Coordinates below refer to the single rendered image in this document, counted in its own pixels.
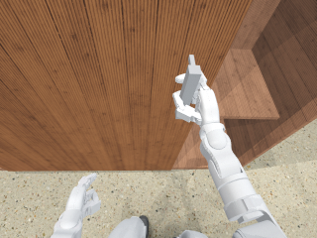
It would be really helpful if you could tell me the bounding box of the right robot hand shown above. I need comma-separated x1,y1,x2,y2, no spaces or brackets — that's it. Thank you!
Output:
172,71,220,129

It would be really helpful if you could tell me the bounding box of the left robot thigh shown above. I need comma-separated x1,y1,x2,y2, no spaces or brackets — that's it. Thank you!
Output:
108,218,147,238

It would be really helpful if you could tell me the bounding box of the wardrobe door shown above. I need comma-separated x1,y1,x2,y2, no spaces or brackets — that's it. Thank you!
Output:
0,0,253,172

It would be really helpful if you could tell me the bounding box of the left robot hand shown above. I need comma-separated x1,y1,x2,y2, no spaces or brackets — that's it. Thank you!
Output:
65,173,101,218

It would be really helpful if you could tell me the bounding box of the robot right forearm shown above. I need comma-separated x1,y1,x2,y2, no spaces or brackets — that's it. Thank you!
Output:
199,122,287,238

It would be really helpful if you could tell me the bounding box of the robot left shin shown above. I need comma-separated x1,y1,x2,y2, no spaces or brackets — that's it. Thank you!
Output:
131,216,144,224

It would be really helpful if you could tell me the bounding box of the robot left forearm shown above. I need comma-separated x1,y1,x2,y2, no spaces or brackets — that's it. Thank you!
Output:
51,209,83,238

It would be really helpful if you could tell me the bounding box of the right robot upper arm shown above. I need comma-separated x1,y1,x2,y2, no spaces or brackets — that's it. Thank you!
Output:
232,220,284,238

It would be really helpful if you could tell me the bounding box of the handle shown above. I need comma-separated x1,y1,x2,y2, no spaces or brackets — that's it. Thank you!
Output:
174,55,202,119

